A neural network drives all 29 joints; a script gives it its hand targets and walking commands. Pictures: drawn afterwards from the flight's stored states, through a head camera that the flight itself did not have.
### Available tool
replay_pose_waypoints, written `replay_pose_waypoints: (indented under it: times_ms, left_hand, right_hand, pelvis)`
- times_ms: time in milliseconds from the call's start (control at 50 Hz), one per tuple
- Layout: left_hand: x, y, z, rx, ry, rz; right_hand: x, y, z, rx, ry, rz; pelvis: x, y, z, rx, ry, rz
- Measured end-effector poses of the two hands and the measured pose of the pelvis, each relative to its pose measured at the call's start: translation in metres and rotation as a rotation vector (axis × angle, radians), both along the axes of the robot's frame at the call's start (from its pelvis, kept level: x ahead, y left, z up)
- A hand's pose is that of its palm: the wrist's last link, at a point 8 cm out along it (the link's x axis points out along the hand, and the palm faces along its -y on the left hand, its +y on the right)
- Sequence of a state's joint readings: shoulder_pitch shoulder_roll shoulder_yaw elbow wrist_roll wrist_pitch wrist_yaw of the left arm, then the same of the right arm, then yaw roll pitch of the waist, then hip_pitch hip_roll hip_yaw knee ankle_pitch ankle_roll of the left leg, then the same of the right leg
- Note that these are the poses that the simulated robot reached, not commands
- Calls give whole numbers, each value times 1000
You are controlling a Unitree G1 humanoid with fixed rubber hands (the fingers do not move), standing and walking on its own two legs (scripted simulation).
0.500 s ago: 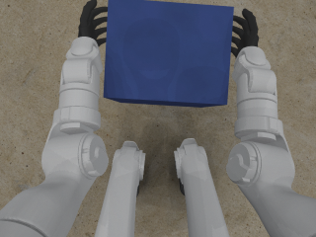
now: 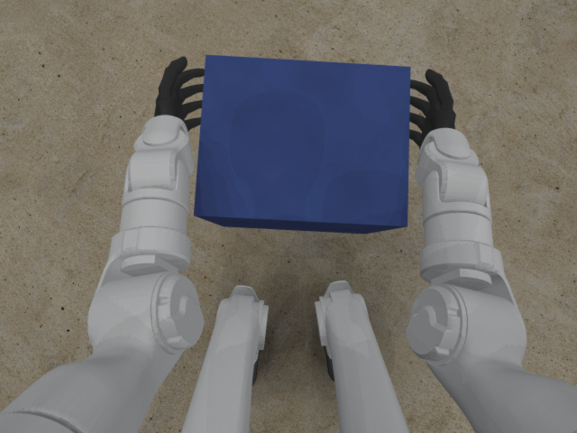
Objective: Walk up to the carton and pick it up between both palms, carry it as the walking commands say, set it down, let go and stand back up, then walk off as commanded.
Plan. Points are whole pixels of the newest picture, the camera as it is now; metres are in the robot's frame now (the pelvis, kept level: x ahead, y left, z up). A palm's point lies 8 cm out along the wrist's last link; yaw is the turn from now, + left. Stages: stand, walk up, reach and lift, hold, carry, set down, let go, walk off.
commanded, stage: reach and lift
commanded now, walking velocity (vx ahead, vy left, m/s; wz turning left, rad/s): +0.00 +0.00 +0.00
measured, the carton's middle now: (300, 161) +0.47 -0.03 -0.13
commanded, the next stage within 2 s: none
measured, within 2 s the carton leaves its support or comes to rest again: neither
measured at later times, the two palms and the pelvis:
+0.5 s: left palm (148, 116) +0.47 +0.14 +0.02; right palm (464, 131) +0.44 -0.19 +0.02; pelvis +0.02 +0.00 +0.07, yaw +0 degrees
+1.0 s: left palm (112, 107) +0.44 +0.14 +0.09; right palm (511, 122) +0.42 -0.19 +0.10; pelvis +0.04 +0.00 +0.13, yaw -1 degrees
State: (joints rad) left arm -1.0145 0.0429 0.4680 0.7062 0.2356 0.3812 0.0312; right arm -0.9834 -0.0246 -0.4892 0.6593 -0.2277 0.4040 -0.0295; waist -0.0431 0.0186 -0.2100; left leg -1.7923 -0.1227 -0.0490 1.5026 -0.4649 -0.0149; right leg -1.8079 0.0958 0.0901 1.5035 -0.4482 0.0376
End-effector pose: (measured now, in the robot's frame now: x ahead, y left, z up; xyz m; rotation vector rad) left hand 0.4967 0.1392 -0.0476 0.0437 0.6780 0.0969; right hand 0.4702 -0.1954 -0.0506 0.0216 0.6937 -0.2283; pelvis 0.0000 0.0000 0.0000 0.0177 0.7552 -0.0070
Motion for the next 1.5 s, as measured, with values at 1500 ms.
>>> replay_pose_waypoints:
  times_ms: [1500]
  left_hand:
    - [-80, 12, 214, -32, 12, 26]
  right_hand:
    - [-75, 11, 223, 9, -16, -7]
  pelvis:
    - [63, 6, 189, -27, -444, -3]
